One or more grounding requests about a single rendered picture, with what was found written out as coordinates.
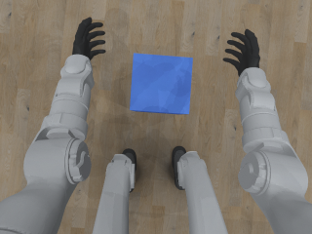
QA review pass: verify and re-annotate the robot right upper arm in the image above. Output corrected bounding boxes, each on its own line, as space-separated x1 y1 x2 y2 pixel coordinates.
238 150 312 234

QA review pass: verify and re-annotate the robot thigh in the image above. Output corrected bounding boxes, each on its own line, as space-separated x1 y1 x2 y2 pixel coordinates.
92 159 136 234
177 156 228 234

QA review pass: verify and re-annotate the left robot thigh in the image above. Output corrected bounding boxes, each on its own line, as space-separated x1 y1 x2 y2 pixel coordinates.
92 159 136 234

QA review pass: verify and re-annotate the right robot hand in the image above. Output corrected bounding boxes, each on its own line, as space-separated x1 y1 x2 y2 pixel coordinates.
223 29 260 77

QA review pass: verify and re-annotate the right robot forearm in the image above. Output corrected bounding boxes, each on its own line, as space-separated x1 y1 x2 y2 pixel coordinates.
235 67 308 190

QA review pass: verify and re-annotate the right robot thigh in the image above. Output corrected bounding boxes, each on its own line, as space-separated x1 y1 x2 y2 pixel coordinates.
177 156 228 234

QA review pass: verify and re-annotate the robot left upper arm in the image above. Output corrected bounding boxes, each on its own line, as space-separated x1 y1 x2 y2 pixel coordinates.
0 137 92 234

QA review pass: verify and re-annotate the left robot hand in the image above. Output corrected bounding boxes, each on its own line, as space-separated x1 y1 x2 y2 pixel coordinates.
72 17 106 61

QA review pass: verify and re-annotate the left robot forearm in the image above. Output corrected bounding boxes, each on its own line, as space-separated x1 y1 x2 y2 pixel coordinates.
23 54 95 180

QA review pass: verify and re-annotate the carton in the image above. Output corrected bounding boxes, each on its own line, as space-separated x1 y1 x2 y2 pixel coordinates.
130 53 193 115

